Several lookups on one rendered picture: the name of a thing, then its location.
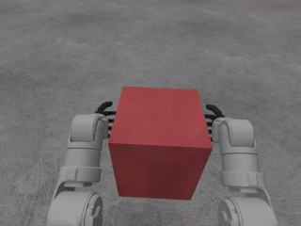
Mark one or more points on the left robot hand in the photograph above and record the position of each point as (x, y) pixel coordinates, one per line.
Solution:
(101, 109)

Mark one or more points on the right robot forearm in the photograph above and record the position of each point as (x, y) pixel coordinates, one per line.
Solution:
(239, 156)

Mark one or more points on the left robot forearm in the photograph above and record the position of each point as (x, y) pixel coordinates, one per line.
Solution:
(82, 160)

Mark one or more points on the robot left upper arm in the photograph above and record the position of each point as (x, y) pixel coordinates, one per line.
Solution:
(76, 208)

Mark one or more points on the carton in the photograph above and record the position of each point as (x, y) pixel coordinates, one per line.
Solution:
(159, 143)

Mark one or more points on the robot right upper arm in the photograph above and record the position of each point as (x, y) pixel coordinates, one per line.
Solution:
(245, 211)

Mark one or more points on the right robot hand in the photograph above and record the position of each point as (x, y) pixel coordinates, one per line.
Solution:
(218, 114)

